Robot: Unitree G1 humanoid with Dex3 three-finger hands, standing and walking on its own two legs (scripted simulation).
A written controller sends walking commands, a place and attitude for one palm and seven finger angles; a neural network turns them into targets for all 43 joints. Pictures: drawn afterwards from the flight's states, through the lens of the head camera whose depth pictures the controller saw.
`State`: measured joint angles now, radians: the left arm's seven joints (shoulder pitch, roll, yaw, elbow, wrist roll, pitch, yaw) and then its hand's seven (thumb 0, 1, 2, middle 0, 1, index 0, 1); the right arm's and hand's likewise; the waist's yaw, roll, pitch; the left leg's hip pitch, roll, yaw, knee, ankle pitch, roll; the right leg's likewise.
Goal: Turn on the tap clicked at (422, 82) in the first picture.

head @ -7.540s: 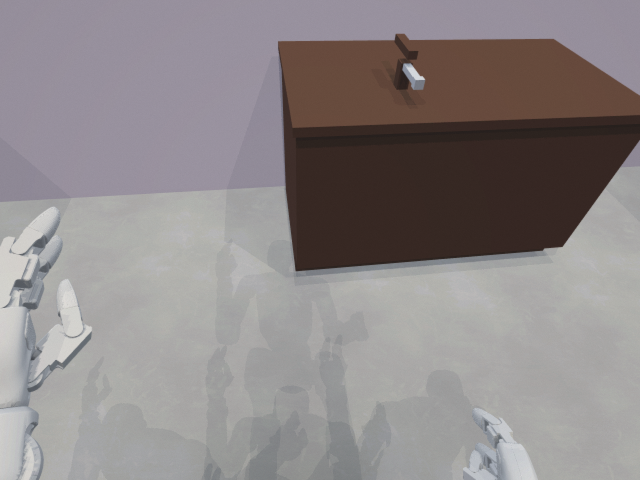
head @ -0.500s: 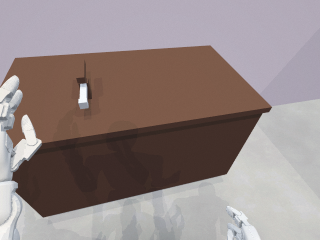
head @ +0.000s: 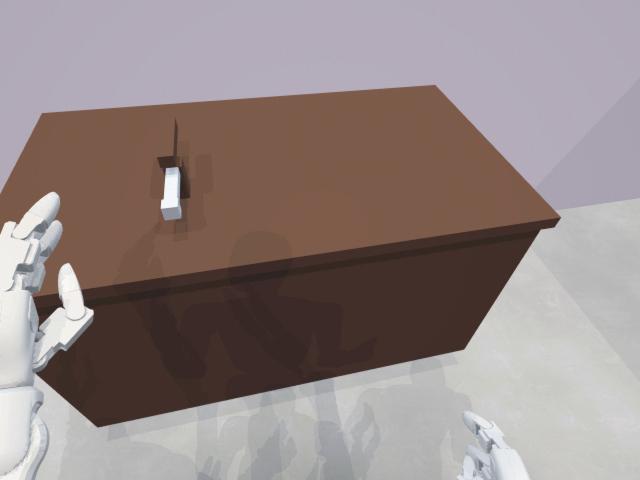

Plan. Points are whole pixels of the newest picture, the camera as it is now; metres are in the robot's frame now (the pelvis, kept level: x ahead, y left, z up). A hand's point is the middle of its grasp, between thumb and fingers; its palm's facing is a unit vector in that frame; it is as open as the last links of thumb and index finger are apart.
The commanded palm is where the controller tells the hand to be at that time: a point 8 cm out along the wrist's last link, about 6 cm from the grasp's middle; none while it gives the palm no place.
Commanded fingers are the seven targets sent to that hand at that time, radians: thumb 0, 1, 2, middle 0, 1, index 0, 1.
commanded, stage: look again from close up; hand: left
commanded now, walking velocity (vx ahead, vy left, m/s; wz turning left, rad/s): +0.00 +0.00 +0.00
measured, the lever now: (171, 209) +0.52 +0.33 +0.01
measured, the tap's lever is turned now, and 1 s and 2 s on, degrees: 0 0 0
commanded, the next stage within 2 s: shuffle to correct the standing spot in 0.06 s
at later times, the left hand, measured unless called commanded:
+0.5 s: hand (175, 243) +0.32 +0.21 +0.15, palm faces +0.40 -0.83 -0.38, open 7.5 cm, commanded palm +0.26 +0.25 +0.17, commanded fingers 0.00 0.90 0.90 -0.20 -0.30 -0.20 -0.30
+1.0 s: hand (242, 166) +0.45 +0.16 +0.17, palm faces +0.29 -0.81 -0.51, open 7.5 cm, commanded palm +0.39 +0.22 +0.17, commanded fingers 0.00 0.90 0.90 -0.20 -0.30 -0.20 -0.30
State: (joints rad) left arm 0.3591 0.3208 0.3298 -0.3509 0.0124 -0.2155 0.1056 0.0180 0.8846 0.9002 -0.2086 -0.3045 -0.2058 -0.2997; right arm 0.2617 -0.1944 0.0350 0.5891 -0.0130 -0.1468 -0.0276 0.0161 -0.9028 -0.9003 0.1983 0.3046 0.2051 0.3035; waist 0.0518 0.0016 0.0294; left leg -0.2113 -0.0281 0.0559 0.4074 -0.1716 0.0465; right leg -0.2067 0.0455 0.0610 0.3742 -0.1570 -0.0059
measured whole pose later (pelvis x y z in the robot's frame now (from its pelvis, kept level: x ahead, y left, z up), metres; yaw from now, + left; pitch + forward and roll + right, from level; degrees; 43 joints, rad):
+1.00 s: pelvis +0.21 -0.05 -0.02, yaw -5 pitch -3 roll +0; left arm 0.45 0.41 0.40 -0.52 -0.03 -0.21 0.11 0.02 0.88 0.90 -0.21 -0.30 -0.21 -0.30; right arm 0.20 -0.17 0.04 0.61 0.02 -0.11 -0.02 0.01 -0.90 -0.90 0.20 0.30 0.21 0.30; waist -0.02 0.05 0.11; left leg -0.27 0.06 0.02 0.79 -0.41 -0.02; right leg -0.36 0.01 -0.08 0.65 -0.25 -0.05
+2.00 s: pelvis +0.21 +0.02 -0.01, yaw -4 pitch -3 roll -1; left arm 0.36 0.33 0.33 -0.38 0.02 -0.25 0.09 0.02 0.89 0.90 -0.21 -0.30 -0.20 -0.30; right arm 0.23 -0.19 0.02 0.60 0.01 -0.19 0.00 0.02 -0.90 -0.90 0.20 0.30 0.20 0.30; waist 0.04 -0.03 0.06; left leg -0.23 -0.03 0.07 0.48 -0.20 0.07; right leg -0.22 0.01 0.05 0.45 -0.18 0.02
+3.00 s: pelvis +0.24 +0.00 +0.00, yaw -4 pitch +0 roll -1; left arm 0.44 0.36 0.33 -0.45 -0.05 -0.18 0.10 0.02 0.89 0.90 -0.21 -0.30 -0.21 -0.30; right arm 0.20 -0.19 0.02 0.57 0.01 -0.10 -0.04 0.01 -0.90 -0.90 0.20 0.30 0.20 0.30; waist 0.02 -0.01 0.03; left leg -0.20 0.00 0.05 0.42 -0.21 0.03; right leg -0.17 0.04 0.03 0.35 -0.18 -0.01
